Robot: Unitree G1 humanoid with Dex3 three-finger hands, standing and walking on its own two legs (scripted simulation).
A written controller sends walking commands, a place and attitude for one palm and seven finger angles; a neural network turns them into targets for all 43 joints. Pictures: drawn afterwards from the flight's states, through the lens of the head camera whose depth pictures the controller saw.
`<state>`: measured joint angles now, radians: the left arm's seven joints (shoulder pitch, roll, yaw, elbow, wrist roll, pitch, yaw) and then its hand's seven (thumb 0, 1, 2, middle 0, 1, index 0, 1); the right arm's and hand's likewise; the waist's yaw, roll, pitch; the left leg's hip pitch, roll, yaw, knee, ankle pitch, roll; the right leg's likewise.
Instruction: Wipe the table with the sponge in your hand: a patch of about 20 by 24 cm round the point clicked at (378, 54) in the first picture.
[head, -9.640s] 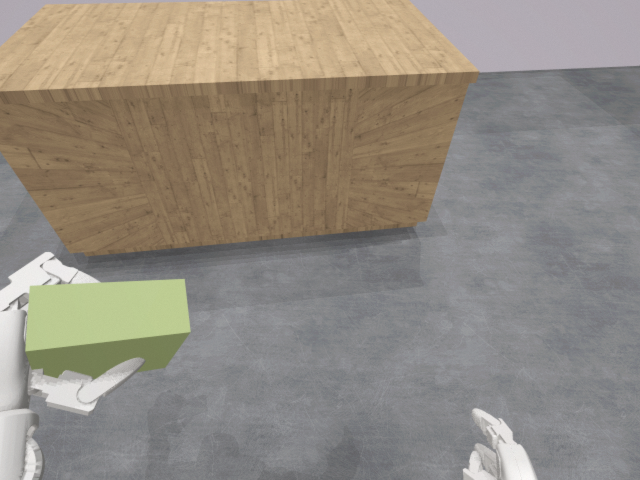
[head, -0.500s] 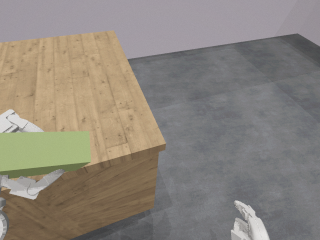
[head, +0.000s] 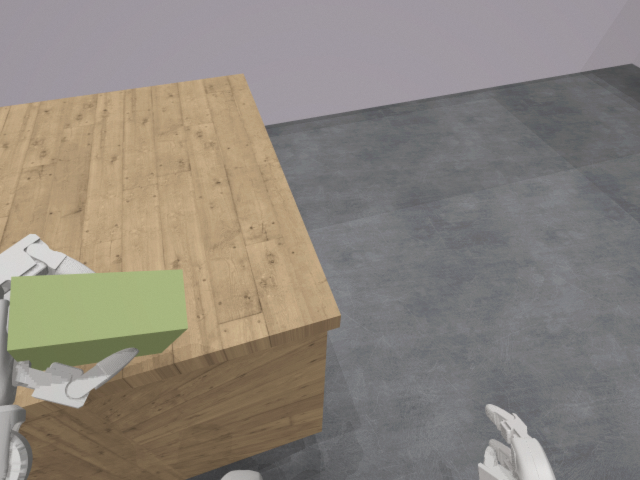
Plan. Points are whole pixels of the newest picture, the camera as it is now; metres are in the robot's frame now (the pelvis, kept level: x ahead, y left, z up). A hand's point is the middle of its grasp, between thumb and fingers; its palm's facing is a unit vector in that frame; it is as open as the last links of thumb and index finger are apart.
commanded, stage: come to a stop and stand still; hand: left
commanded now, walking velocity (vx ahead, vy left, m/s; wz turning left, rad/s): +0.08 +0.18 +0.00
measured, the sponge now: (126, 320) +0.22 +0.20 +0.15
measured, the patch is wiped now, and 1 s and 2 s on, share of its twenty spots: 0.00 0.00 0.00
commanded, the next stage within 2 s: look again from close up in 1.00 s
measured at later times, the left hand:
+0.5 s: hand (54, 265) +0.26 +0.28 +0.17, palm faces +0.34 -0.87 -0.36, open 9.6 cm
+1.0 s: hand (26, 286) +0.25 +0.31 +0.16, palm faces +0.34 -0.86 -0.39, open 9.6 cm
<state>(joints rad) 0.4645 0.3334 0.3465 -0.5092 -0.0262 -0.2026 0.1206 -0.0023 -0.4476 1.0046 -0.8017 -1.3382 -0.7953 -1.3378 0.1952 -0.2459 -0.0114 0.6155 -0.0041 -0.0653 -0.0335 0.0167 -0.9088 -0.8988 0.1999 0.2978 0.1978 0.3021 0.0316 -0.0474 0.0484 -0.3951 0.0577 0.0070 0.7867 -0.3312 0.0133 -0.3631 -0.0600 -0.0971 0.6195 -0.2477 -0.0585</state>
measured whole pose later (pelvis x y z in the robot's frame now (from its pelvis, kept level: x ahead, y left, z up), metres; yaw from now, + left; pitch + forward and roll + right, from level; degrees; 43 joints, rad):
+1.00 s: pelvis +0.01 +0.07 +0.01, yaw -3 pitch -2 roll +0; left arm 0.39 0.38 0.37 -0.43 -0.02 -0.23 0.10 0.00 -0.45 1.01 -0.80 -1.34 -0.79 -1.34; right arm 0.26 -0.19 0.01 0.60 0.01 -0.19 -0.04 0.02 -0.91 -0.90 0.20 0.30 0.20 0.30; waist 0.03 -0.05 0.09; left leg -0.22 0.06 0.07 0.51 -0.26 -0.02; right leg -0.26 -0.05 -0.02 0.46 -0.17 0.03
